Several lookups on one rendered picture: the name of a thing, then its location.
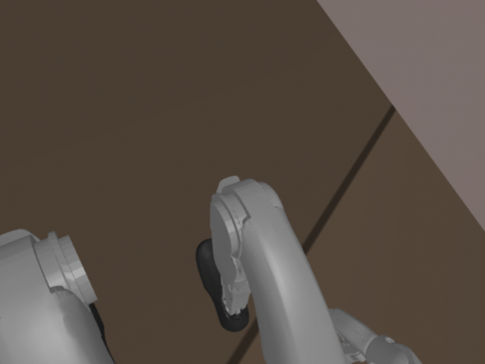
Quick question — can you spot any right robot hand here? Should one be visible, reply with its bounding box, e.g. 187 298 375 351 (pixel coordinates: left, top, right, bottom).
329 308 378 364

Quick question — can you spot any left robot foot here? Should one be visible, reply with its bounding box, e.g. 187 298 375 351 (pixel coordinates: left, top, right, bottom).
89 303 116 364

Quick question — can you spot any right robot arm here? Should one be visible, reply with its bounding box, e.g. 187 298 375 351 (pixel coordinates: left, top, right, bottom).
365 335 422 364

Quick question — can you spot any right robot foot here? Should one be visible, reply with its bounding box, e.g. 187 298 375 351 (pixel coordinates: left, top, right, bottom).
196 239 249 332

